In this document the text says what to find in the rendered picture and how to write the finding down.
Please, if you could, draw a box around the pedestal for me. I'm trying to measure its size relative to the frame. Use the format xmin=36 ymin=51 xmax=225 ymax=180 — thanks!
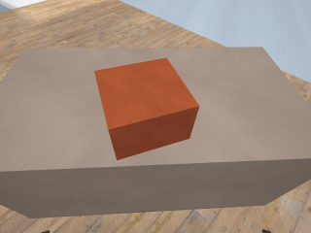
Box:
xmin=0 ymin=47 xmax=311 ymax=218

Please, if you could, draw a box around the carton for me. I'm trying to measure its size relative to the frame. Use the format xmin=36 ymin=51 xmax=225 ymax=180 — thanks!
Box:
xmin=94 ymin=57 xmax=199 ymax=160

